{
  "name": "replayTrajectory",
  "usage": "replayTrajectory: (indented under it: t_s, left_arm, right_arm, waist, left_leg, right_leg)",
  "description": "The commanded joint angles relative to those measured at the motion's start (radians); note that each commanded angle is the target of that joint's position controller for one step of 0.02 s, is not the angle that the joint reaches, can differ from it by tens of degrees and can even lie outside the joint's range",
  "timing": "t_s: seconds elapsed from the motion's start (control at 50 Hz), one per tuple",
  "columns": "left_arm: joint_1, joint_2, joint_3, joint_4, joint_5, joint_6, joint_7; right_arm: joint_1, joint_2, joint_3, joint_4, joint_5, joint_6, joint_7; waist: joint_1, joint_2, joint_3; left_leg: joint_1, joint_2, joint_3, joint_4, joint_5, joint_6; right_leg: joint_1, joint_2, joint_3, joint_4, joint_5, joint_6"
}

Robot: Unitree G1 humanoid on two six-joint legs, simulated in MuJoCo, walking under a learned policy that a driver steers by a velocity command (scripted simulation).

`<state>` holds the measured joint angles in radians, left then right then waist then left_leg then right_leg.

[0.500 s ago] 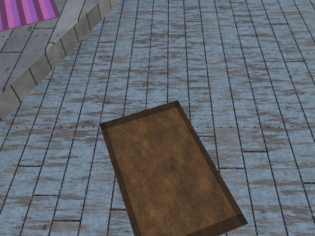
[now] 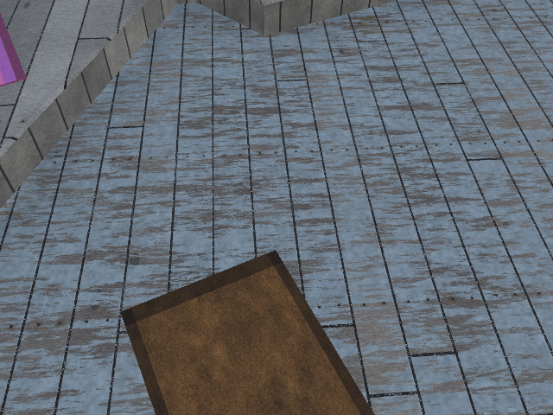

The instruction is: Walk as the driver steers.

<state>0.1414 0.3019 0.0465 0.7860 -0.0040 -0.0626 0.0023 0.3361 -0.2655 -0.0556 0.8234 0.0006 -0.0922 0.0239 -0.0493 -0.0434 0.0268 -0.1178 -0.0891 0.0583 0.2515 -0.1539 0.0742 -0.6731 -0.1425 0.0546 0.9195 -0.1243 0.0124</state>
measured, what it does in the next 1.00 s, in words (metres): walks ahead: right foot, then left foot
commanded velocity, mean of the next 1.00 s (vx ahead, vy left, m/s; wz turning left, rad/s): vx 0.50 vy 0.00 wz -0.05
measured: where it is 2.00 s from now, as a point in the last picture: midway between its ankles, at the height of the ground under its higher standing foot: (315, 218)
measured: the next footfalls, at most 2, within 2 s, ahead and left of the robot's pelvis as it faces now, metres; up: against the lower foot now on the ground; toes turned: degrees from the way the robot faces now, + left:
right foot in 0.26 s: +0.33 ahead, -0.16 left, +0.00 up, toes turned -2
left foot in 0.78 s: +0.62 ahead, +0.09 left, +0.00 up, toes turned +2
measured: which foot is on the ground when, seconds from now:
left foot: down 0.00-0.28, up 0.30-0.76, down 0.78-1.00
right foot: up 0.00-0.24, down 0.26-0.78, up 0.80-1.00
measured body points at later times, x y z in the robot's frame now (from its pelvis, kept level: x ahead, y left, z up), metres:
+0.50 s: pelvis +0.28 -0.07 +0.00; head +0.30 -0.08 +0.45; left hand +0.34 +0.21 -0.12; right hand +0.42 -0.35 -0.12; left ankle +0.35 +0.10 -0.67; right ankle +0.29 -0.16 -0.75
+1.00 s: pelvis +0.56 +0.00 +0.00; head +0.58 +0.01 +0.45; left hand +0.67 +0.28 -0.13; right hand +0.63 -0.28 -0.12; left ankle +0.58 +0.08 -0.75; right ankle +0.57 -0.17 -0.66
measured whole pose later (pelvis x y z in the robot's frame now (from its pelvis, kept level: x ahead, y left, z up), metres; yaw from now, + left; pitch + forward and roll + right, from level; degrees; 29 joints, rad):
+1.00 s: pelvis +0.56 +0.00 +0.00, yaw -4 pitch +1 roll +1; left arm 0.25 0.30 0.07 0.87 -0.03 -0.05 0.00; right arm 0.26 -0.25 -0.06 0.84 -0.01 -0.10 0.02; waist -0.02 -0.05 0.03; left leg -0.19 -0.04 0.12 0.35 -0.17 0.06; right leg -0.57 -0.09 0.07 1.11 -0.26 -0.02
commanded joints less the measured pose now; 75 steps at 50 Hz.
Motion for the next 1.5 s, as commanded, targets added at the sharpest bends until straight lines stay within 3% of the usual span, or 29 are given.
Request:
replayTrajectory:
  t_s: [0.02, 0.16, 0.2, 0.24, 0.26, 0.28, 0.3, 0.32, 0.34, 0.38, 0.46, 0.58, 0.68, 0.74, 0.78, 0.8, 0.82, 0.84, 0.86, 0.88, 0.96, 1.2, 1.3, 1.34, 1.36, 1.38, 1.4, 1.44, 1.5]
  left_arm:
    - [-0.037, 0.035, 0.004, -0.058, 0.002, -0.013, -0.006]
    - [-0.215, 0.043, 0.0, -0.131, -0.012, -0.033, -0.044]
    - [-0.179, 0.065, 0.008, -0.129, -0.011, -0.037, -0.051]
    - [0.022, 0.122, 0.04, -0.072, -0.007, -0.039, -0.044]
    - [0.202, 0.183, 0.063, -0.029, 0.002, -0.037, -0.034]
    - [0.295, 0.276, 0.086, -0.012, 0.014, -0.028, -0.028]
    - [0.307, 0.198, 0.064, -0.011, -0.001, -0.025, -0.03]
    - [0.235, 0.148, 0.046, -0.018, -0.007, -0.024, -0.028]
    - [0.168, 0.125, 0.039, -0.031, -0.005, -0.022, -0.026]
    - [0.078, 0.078, 0.023, -0.042, 0.013, -0.027, -0.031]
    - [0.072, 0.101, 0.033, -0.016, 0.007, -0.047, -0.029]
    - [0.16, 0.139, 0.041, 0.032, -0.006, -0.035, -0.008]
    - [0.239, 0.154, 0.047, 0.081, -0.017, -0.011, -0.002]
    - [0.22, 0.171, 0.055, 0.09, -0.02, 0.005, 0.005]
    - [0.201, 0.143, 0.043, 0.082, -0.013, 0.014, 0.009]
    - [0.226, 0.079, 0.016, 0.056, 0.016, 0.011, 0.009]
    - [0.347, -0.019, -0.01, 0.054, -0.005, -0.013, 0.0]
    - [0.266, 0.107, 0.018, 0.067, -0.032, -0.029, -0.005]
    - [0.178, 0.142, 0.031, 0.038, -0.049, -0.037, -0.007]
    - [0.14, 0.127, 0.03, 0.034, -0.043, -0.036, -0.002]
    - [0.177, 0.065, 0.037, 0.057, -0.03, 0.012, 0.004]
    - [-0.122, 0.002, 0.015, -0.095, -0.015, 0.015, -0.046]
    - [-0.003, 0.076, 0.055, -0.118, -0.021, 0.027, -0.064]
    - [0.3, 0.2, 0.117, -0.048, -0.022, 0.037, -0.035]
    - [0.253, 0.299, 0.134, -0.071, -0.032, 0.038, -0.022]
    - [0.272, 0.233, 0.105, -0.095, -0.015, 0.022, -0.029]
    - [0.253, 0.167, 0.088, -0.089, -0.006, 0.009, -0.03]
    - [0.131, 0.09, 0.065, -0.098, -0.014, -0.006, -0.033]
    - [0.087, 0.104, 0.064, -0.126, -0.007, -0.011, -0.021]
  right_arm:
    - [-0.044, -0.161, -0.034, -0.061, 0.007, -0.012, -0.013]
    - [0.069, -0.186, -0.04, 0.011, 0.018, 0.022, -0.022]
    - [0.057, -0.198, -0.045, 0.018, 0.02, 0.033, -0.029]
    - [0.018, -0.199, -0.042, 0.013, 0.019, 0.043, -0.034]
    - [0.016, -0.161, -0.023, -0.008, 0.005, 0.042, -0.038]
    - [0.128, -0.058, 0.008, -0.032, 0.002, 0.021, -0.03]
    - [0.105, -0.098, 0.003, -0.017, 0.012, -0.002, -0.024]
    - [0.025, -0.169, -0.017, -0.04, 0.039, -0.015, -0.015]
    - [-0.038, -0.167, -0.015, -0.056, 0.041, -0.02, -0.015]
    - [-0.058, -0.148, -0.022, -0.057, 0.016, -0.007, -0.022]
    - [-0.052, -0.098, -0.013, -0.056, 0.007, 0.028, -0.031]
    - [-0.256, -0.063, 0.002, -0.11, 0.007, 0.013, -0.016]
    - [-0.373, -0.076, 0.003, -0.159, 0.017, 0.001, 0.01]
    - [-0.32, -0.11, -0.009, -0.154, 0.015, -0.005, 0.019]
    - [-0.07, -0.183, -0.049, -0.08, 0.008, -0.005, 0.007]
    - [0.1, -0.261, -0.069, -0.056, -0.004, 0.0, -0.006]
    - [0.108, -0.296, -0.073, -0.043, -0.004, 0.003, 0.002]
    - [0.083, -0.19, -0.048, -0.056, 0.006, 0.002, 0.001]
    - [0.018, -0.156, -0.036, -0.064, 0.005, -0.001, -0.004]
    - [-0.047, -0.136, -0.029, -0.07, -0.002, -0.004, -0.005]
    - [-0.127, -0.072, -0.019, -0.051, -0.016, -0.027, -0.003]
    - [-0.025, -0.168, -0.05, 0.032, 0.004, 0.008, -0.042]
    - [-0.064, -0.221, -0.067, 0.021, 0.019, 0.05, -0.057]
    - [-0.086, -0.201, -0.055, -0.001, 0.011, 0.049, -0.061]
    - [-0.018, -0.056, -0.012, -0.06, -0.018, 0.018, -0.047]
    - [-0.062, -0.113, -0.014, -0.07, 0.014, -0.032, -0.025]
    - [-0.164, -0.152, -0.023, -0.099, 0.051, -0.055, -0.013]
    - [-0.198, -0.144, -0.027, -0.088, 0.008, -0.058, -0.027]
    - [-0.138, -0.145, -0.037, -0.093, -0.011, -0.026, -0.026]
  waist:
    - [0.018, 0.083, 0.016]
    - [-0.037, 0.099, 0.044]
    - [-0.004, 0.12, 0.02]
    - [0.11, 0.121, -0.105]
    - [0.179, 0.074, -0.247]
    - [0.144, -0.156, -0.379]
    - [0.168, -0.188, -0.424]
    - [0.162, -0.124, -0.264]
    - [0.136, -0.055, -0.163]
    - [0.07, -0.021, -0.06]
    - [0.031, -0.028, -0.03]
    - [0.1, -0.009, 0.017]
    - [0.131, -0.016, 0.047]
    - [0.081, -0.038, 0.01]
    - [-0.043, -0.013, -0.155]
    - [-0.088, 0.137, -0.313]
    - [-0.019, 0.385, -0.408]
    - [-0.065, 0.235, -0.322]
    - [-0.057, 0.186, -0.188]
    - [-0.024, 0.112, -0.125]
    - [0.048, 0.118, -0.039]
    - [-0.03, 0.072, 0.071]
    - [0.085, 0.138, -0.042]
    - [0.238, 0.042, -0.201]
    - [0.118, -0.243, -0.269]
    - [0.164, -0.116, -0.402]
    - [0.18, -0.056, -0.278]
    - [0.095, 0.082, -0.11]
    - [0.027, 0.014, -0.081]
  left_leg:
    - [-0.048, 0.251, -0.138, -0.139, 0.192, 0.143]
    - [0.166, 0.329, -0.152, -0.049, 0.231, 0.121]
    - [0.213, 0.347, -0.159, 0.009, 0.347, 0.101]
    - [0.18, 0.29, -0.105, 0.237, 0.62, 0.063]
    - [0.013, 0.24, -0.065, 0.486, 0.481, 0.027]
    - [-0.416, 0.066, -0.025, 0.874, 0.003, -0.054]
    - [-0.563, 0.039, -0.169, 1.012, -0.428, -0.05]
    - [-0.655, 0.101, -0.178, 1.071, -0.382, -0.039]
    - [-0.65, 0.156, -0.143, 1.032, -0.289, -0.033]
    - [-0.554, 0.219, -0.134, 0.918, -0.168, -0.041]
    - [-0.504, 0.24, -0.118, 0.792, -0.065, -0.083]
    - [-0.5, 0.203, -0.077, 0.415, 0.237, -0.093]
    - [-0.528, 0.174, -0.08, 0.282, 0.193, -0.06]
    - [-0.427, 0.141, -0.057, 0.245, 0.084, -0.019]
    - [-0.048, 0.114, -0.028, 0.229, 0.107, 0.037]
    - [0.263, 0.33, -0.279, 0.258, 0.133, 0.104]
    - [0.515, 0.503, -0.733, 0.115, -0.106, 0.248]
    - [0.453, 0.477, -0.709, 0.063, -0.237, 0.204]
    - [0.325, 0.45, -0.551, 0.043, -0.197, 0.159]
    - [0.196, 0.413, -0.447, 0.013, -0.107, 0.135]
    - [-0.011, 0.321, -0.191, -0.094, 0.109, 0.101]
    - [0.177, 0.362, 0.105, -0.102, 0.334, 0.078]
    - [0.257, 0.372, 0.163, 0.219, 0.929, 0.03]
    - [-0.037, 0.295, 0.183, 0.702, 0.638, -0.042]
    - [-0.515, 0.054, 0.121, 1.111, -0.311, -0.117]
    - [-0.638, 0.045, -0.152, 1.217, -0.426, -0.092]
    - [-0.697, 0.101, -0.167, 1.188, -0.352, -0.063]
    - [-0.606, 0.187, -0.148, 0.963, -0.222, -0.048]
    - [-0.486, 0.203, -0.145, 0.846, -0.167, -0.094]
  right_leg:
    - [0.032, 0.006, -0.016, -0.181, 0.186, 0.009]
    - [0.007, 0.062, -0.038, -0.395, 0.147, -0.034]
    - [0.07, 0.083, -0.049, -0.421, 0.068, -0.062]
    - [0.365, 0.141, -0.103, -0.462, 0.07, -0.112]
    - [0.668, 0.037, 0.001, -0.408, 0.118, -0.168]
    - [1.049, -0.207, 0.46, -0.459, -0.066, -0.325]
    - [1.09, -0.25, 0.683, -0.588, -0.17, -0.353]
    - [0.975, -0.218, 0.541, -0.609, -0.217, -0.302]
    - [0.827, -0.178, 0.411, -0.63, -0.164, -0.27]
    - [0.593, -0.112, 0.274, -0.703, -0.036, -0.246]
    - [0.475, -0.076, 0.135, -0.787, 0.107, -0.266]
    - [0.523, -0.034, 0.012, -0.809, 0.135, -0.219]
    - [0.68, -0.101, 0.033, -0.747, 0.146, -0.205]
    - [0.747, -0.121, 0.036, -0.65, 0.332, -0.176]
    - [0.655, -0.036, -0.036, -0.345, 0.517, -0.126]
    - [0.427, 0.039, -0.076, -0.005, 0.181, -0.087]
    - [0.059, 0.21, -0.015, 0.275, -0.456, -0.044]
    - [-0.05, 0.152, 0.093, 0.373, -0.457, -0.054]
    - [-0.091, 0.106, 0.076, 0.367, -0.358, -0.067]
    - [-0.05, 0.059, 0.057, 0.325, -0.267, -0.062]
    - [0.071, 0.007, 0.061, 0.231, -0.127, -0.043]
    - [-0.047, 0.039, -0.061, -0.263, 0.161, -0.049]
    - [0.194, 0.166, -0.177, -0.283, -0.064, -0.138]
    - [0.698, 0.138, -0.024, -0.394, -0.012, -0.226]
    - [1.031, -0.132, 0.566, -0.499, -0.119, -0.428]
    - [1.098, -0.202, 0.797, -0.625, -0.214, -0.472]
    - [1.019, -0.165, 0.634, -0.631, -0.163, -0.409]
    - [0.74, -0.061, 0.385, -0.643, 0.037, -0.312]
    - [0.558, -0.032, 0.315, -0.682, 0.232, -0.329]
